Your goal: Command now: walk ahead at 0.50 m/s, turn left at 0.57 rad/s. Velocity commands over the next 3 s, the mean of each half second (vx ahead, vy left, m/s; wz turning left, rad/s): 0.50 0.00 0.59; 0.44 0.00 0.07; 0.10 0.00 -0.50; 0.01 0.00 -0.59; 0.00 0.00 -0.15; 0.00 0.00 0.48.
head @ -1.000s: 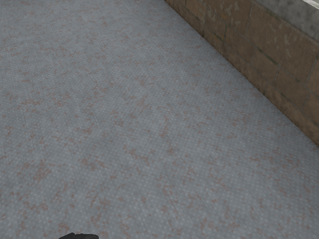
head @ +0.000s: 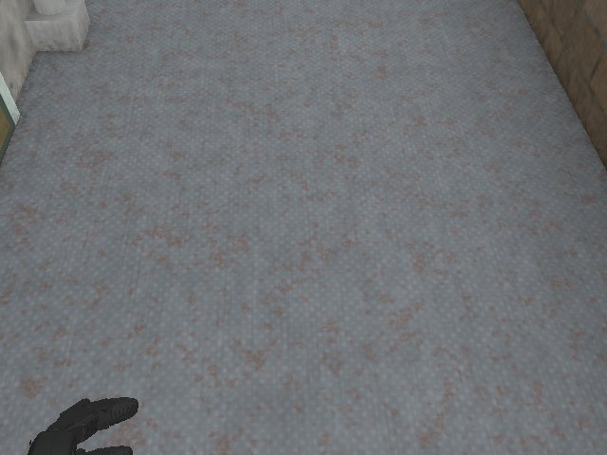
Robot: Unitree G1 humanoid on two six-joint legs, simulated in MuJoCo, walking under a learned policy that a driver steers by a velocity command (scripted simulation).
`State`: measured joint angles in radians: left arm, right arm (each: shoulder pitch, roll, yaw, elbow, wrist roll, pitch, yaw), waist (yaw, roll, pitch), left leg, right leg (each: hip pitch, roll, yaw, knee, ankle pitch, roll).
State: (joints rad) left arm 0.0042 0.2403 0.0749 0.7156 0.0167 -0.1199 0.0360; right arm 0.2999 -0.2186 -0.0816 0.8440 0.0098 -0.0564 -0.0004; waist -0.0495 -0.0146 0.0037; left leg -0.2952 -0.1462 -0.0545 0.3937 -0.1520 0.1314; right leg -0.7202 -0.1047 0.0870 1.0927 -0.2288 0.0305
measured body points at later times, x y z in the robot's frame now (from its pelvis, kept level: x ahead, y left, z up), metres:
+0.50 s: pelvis +0.26 -0.03 +0.00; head +0.29 -0.02 +0.45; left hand +0.25 +0.26 -0.11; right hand +0.52 -0.23 -0.08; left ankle +0.27 +0.13 -0.65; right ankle +0.28 -0.15 -0.74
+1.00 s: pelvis +0.47 +0.12 +0.01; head +0.50 +0.14 +0.45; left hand +0.53 +0.42 -0.11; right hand +0.64 -0.11 -0.10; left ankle +0.42 +0.20 -0.74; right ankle +0.63 +0.00 -0.66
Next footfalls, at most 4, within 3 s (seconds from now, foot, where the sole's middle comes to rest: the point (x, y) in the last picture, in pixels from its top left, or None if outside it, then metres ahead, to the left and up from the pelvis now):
0.24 right None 0.32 -0.14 -0.78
0.72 left None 0.45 0.22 -0.78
1.20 right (269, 344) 0.72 0.06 -0.78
1.62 left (175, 363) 0.68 0.28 -0.78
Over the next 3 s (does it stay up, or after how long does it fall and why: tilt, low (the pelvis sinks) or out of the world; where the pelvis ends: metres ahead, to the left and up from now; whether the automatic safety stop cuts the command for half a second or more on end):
stays up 0.56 0.10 0.00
